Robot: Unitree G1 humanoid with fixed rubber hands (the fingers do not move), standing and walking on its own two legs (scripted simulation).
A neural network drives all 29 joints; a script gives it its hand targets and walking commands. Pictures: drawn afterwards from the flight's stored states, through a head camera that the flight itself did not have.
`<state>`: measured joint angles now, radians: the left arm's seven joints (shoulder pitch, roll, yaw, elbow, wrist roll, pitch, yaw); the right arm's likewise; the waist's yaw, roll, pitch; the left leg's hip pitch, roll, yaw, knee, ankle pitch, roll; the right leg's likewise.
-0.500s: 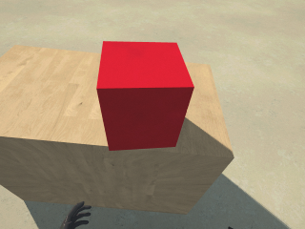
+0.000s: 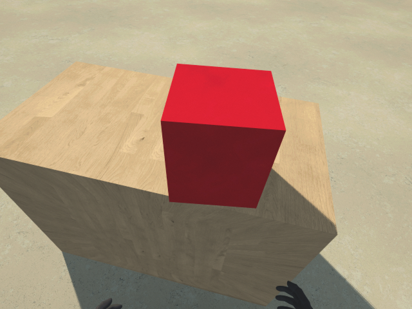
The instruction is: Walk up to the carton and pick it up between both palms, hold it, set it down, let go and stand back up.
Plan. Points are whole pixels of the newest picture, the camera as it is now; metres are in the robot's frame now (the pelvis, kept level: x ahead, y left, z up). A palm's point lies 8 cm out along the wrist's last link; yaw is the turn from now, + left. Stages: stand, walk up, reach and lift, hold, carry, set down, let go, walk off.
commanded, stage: walk up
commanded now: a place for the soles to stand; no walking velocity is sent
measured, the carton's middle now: (218, 138) +0.48 -0.01 +0.08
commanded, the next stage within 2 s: stand in 0.60 s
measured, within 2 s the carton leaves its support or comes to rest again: neither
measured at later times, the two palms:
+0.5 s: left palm out of the picture +0.10 +0.22 -0.10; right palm out of the picture +0.09 -0.19 -0.11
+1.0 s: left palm out of the picture +0.11 +0.23 -0.11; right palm out of the picture +0.08 -0.19 -0.11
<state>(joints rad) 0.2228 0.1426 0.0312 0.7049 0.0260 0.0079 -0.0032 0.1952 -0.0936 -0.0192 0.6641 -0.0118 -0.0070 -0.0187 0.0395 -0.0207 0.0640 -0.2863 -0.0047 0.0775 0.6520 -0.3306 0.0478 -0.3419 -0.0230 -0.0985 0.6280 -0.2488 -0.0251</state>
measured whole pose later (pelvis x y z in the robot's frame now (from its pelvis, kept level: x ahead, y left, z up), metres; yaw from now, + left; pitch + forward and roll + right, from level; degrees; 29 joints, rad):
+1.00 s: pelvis +0.02 +0.03 +0.01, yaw -3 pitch -2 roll +0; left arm 0.25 0.11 0.00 0.84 0.02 -0.02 0.01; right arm 0.33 -0.12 -0.04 0.75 -0.01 -0.03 0.00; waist 0.00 0.00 0.03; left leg -0.16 -0.04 0.14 0.47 -0.27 0.08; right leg -0.26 -0.04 -0.03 0.49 -0.20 0.02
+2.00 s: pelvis +0.02 -0.03 +0.02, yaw -2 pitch -2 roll +1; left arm 0.21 0.24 0.02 0.46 -0.04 0.20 -0.01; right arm 0.31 -0.04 -0.02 0.49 0.02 -0.06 -0.05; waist 0.04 -0.06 0.02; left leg -0.12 0.03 0.10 0.40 -0.24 0.00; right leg -0.19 0.04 -0.05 0.41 -0.18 -0.07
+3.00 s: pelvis +0.05 -0.01 +0.03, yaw -1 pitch -2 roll -1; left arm 0.22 0.21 -0.07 0.07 -0.19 -0.03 0.06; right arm 0.24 -0.24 -0.02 0.12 0.27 -0.07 -0.04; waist 0.03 0.01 0.02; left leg -0.05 0.02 0.08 0.32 -0.24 0.02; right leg -0.07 0.04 -0.06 0.23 -0.13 -0.04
